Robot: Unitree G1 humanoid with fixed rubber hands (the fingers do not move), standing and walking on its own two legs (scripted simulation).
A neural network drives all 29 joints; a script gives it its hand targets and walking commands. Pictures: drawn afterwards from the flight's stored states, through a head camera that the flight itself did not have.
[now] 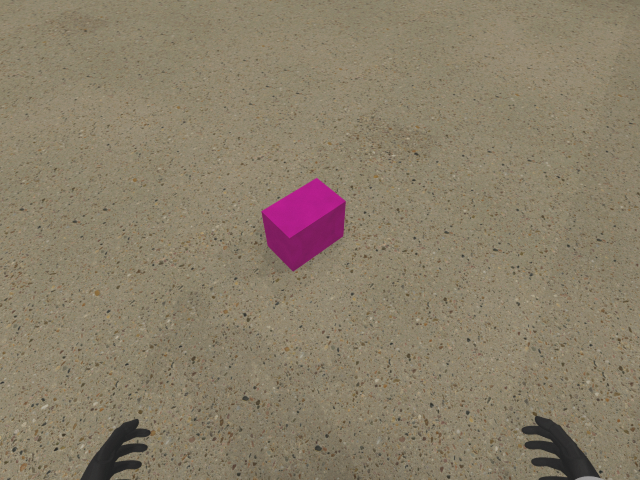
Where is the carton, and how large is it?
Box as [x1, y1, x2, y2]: [261, 178, 345, 270]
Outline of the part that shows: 317,178 261,211 268,246 292,270 297,268 342,236 345,201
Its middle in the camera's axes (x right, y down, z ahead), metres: -0.07 -0.07 +1.47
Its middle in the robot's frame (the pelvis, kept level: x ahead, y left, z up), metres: +1.02 +0.08 -0.66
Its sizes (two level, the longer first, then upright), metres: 0.257 0.160 0.204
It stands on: the floor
